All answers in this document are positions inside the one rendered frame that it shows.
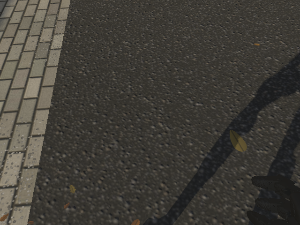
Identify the right robot hand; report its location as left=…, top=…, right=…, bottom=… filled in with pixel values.
left=247, top=174, right=300, bottom=225

